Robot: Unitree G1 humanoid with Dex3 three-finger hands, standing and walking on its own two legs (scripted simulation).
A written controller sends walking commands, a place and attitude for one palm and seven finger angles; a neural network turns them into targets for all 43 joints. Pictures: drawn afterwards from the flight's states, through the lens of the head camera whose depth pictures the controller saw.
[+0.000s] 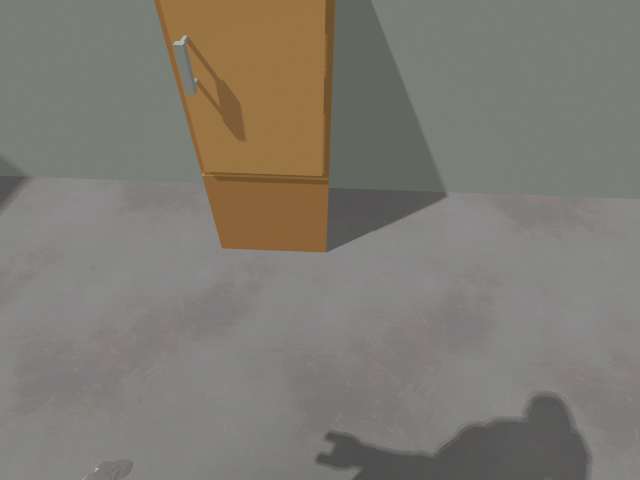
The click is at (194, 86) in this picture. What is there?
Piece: cupboard door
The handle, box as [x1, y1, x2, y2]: [173, 36, 197, 94]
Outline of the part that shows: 183,36 179,41 174,42 173,47 185,93 194,94 196,91 195,85 197,83 197,79 193,78 185,45 187,36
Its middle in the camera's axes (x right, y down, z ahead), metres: -0.35 -0.45 +1.00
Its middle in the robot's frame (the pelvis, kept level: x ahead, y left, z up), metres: +1.05 +0.40 +0.03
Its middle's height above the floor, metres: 0.80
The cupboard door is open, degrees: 0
